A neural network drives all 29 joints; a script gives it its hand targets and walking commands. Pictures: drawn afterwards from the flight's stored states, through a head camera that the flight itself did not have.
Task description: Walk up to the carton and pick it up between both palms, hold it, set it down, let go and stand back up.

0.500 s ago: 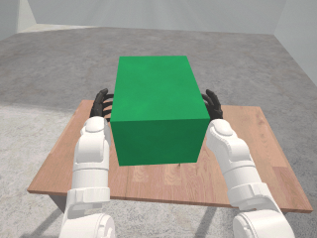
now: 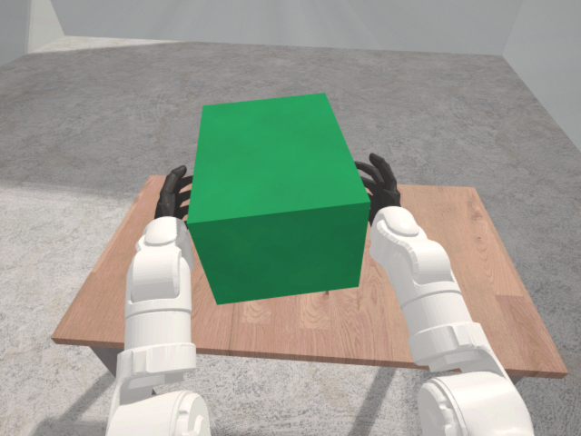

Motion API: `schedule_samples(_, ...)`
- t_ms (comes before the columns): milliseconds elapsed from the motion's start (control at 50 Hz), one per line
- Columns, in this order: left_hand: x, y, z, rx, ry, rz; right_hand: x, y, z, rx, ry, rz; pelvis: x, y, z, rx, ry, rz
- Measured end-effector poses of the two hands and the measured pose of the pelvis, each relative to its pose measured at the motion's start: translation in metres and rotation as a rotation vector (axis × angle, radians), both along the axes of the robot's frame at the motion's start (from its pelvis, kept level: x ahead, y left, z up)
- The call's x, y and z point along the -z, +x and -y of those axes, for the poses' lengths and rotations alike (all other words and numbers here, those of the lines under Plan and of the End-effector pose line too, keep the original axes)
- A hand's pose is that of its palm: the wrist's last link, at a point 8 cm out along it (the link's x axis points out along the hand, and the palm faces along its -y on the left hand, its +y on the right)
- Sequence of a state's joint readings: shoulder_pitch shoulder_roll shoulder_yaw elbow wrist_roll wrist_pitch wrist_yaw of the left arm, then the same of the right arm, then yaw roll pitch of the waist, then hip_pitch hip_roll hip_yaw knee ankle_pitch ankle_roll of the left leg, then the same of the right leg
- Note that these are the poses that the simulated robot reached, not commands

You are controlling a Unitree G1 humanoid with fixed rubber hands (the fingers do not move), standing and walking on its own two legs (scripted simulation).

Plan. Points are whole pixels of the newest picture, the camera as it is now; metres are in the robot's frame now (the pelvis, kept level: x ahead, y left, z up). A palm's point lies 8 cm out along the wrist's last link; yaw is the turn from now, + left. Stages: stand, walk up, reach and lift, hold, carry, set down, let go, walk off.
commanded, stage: hold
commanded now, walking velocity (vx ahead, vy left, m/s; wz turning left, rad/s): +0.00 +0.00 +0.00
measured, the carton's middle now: (275, 190) +0.42 +0.03 +0.15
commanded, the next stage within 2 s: none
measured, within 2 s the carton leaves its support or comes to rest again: neither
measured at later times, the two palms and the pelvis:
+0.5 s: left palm (160, 232) +0.36 +0.19 +0.14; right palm (365, 208) +0.38 -0.10 +0.15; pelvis +0.02 +0.00 +0.00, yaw +0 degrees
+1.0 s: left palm (169, 217) +0.36 +0.17 +0.16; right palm (380, 199) +0.38 -0.11 +0.16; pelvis +0.00 +0.00 +0.00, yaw +0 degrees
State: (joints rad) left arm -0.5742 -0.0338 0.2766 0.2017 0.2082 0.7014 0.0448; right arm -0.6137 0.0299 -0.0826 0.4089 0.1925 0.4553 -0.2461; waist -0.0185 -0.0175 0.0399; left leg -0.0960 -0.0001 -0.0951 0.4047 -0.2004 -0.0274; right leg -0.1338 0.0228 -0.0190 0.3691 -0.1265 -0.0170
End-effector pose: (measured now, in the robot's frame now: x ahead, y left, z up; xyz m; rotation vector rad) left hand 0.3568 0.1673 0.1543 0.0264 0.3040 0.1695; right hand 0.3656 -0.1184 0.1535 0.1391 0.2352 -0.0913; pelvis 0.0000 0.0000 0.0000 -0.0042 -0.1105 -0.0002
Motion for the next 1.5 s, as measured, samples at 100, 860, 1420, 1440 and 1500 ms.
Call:
schedule_samples(100, -0.033, 0.013, 0.015, 0.015, 0.039, 0.081, -0.011, 0.004, 0.013, 0.022, 0.022, 0.072, 0.000, 0.002, 0.000, 0.000, 0.000, -0.020)
schedule_samples(860, -0.060, 0.014, 0.004, 0.013, -0.011, 0.125, -0.054, 0.008, 0.004, 0.008, -0.004, 0.119, 0.000, 0.002, 0.000, -0.004, -0.002, -0.021)
schedule_samples(1420, -0.056, 0.013, -0.006, -0.002, -0.021, 0.135, -0.066, 0.013, -0.005, -0.018, -0.043, 0.144, -0.001, 0.010, 0.000, -0.005, -0.002, -0.016)
schedule_samples(1440, -0.048, 0.012, -0.008, -0.006, -0.027, 0.112, -0.062, 0.015, -0.008, -0.023, -0.042, 0.125, 0.000, 0.009, 0.000, -0.005, -0.001, -0.014)
schedule_samples(1500, -0.020, 0.010, -0.012, -0.017, -0.033, 0.040, -0.041, 0.018, -0.012, -0.035, -0.035, 0.057, 0.000, 0.005, 0.000, -0.005, -0.001, -0.009)
